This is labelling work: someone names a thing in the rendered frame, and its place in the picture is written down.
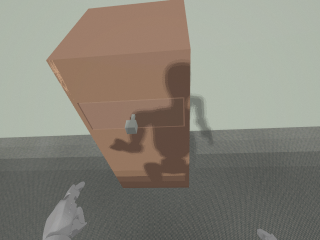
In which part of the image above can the handle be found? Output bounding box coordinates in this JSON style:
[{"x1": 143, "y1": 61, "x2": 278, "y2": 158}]
[{"x1": 125, "y1": 114, "x2": 138, "y2": 134}]

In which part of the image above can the left robot hand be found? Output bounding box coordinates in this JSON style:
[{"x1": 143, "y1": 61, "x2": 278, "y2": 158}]
[{"x1": 42, "y1": 181, "x2": 87, "y2": 240}]

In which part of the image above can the cabinet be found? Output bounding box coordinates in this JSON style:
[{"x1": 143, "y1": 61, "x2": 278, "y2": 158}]
[{"x1": 46, "y1": 0, "x2": 191, "y2": 188}]

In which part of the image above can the right robot hand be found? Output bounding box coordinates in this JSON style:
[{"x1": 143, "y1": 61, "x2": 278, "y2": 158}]
[{"x1": 257, "y1": 229, "x2": 277, "y2": 240}]

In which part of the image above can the drawer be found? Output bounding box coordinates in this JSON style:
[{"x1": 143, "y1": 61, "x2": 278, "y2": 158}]
[{"x1": 79, "y1": 97, "x2": 184, "y2": 129}]

